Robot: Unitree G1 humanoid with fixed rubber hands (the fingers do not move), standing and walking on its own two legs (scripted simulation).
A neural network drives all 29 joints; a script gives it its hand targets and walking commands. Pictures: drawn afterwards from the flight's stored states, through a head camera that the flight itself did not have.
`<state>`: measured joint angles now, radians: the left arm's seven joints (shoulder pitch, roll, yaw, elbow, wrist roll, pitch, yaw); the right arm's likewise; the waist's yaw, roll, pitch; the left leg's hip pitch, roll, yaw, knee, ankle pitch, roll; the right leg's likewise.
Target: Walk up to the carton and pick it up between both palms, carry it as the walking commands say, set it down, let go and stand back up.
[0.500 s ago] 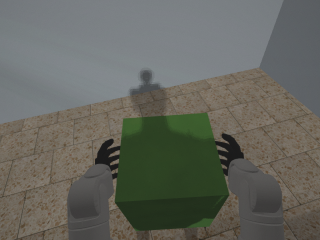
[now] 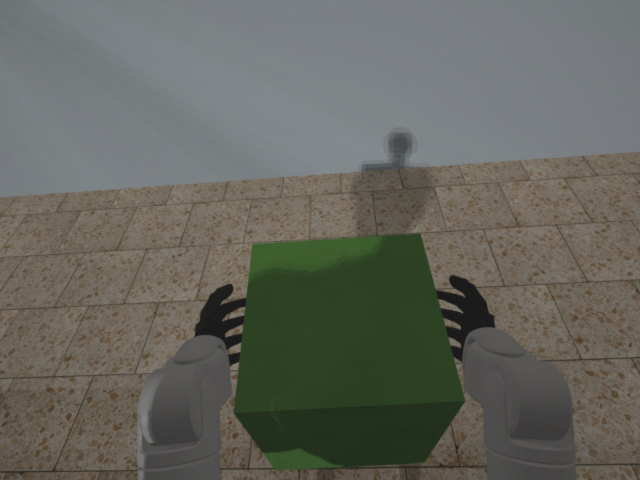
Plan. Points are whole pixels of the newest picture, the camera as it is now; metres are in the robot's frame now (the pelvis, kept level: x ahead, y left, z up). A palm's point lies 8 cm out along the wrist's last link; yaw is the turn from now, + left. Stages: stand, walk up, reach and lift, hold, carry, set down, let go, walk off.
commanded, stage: carry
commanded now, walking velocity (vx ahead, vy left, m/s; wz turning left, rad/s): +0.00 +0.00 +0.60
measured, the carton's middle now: (343, 360) +0.29 -0.02 +0.01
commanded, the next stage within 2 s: none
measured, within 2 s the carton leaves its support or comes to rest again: neither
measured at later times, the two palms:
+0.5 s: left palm out of the picture +0.14 +0.24 +0.07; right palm (369, 398) +0.21 -0.04 +0.07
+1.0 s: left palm out of the picture +0.02 +0.19 +0.07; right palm out of the picture -0.01 -0.10 +0.08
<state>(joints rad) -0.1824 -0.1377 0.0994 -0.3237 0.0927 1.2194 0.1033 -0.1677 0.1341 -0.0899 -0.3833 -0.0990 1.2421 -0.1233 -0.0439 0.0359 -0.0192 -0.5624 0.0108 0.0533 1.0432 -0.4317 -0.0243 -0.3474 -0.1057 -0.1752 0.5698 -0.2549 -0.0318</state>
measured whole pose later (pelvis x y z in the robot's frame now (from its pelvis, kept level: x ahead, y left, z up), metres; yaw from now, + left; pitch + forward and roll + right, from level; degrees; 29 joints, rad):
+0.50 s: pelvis -0.09 +0.04 -0.01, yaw +8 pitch +2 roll +0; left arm -0.21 -0.14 0.14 -0.37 0.07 1.22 0.12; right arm -0.20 0.14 -0.06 -0.38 -0.13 1.20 -0.10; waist 0.08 0.02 0.03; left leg -0.39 0.04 0.09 0.62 -0.25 0.01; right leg -0.41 -0.03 -0.12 0.69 -0.38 0.05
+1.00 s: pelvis -0.26 +0.06 +0.00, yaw -7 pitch +2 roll -1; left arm -0.22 -0.14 0.13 -0.33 0.11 1.26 0.10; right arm -0.20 0.14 -0.09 -0.33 -0.10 1.23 -0.12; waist 0.02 0.00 0.00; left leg -0.32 0.09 0.11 0.56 -0.28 0.00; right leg -0.68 0.03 -0.02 1.10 -0.36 0.05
